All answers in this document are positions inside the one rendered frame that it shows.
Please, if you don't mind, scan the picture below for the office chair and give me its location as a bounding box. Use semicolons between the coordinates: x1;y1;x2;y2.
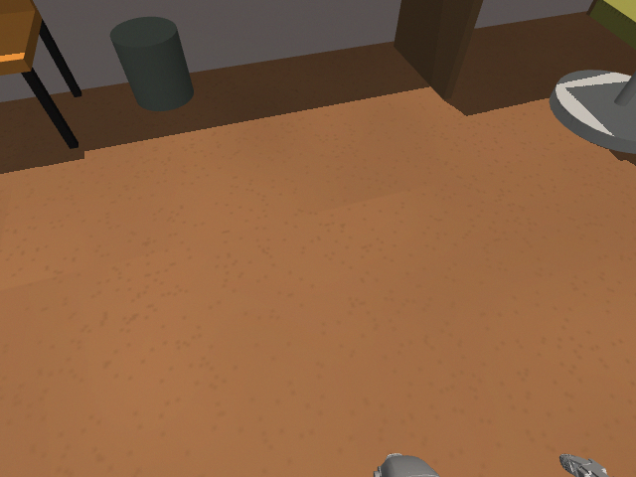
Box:
550;0;636;154

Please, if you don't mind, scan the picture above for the right robot hand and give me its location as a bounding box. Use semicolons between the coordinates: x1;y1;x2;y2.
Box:
559;454;609;477

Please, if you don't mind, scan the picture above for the chair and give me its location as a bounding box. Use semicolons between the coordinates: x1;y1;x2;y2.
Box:
0;0;81;149

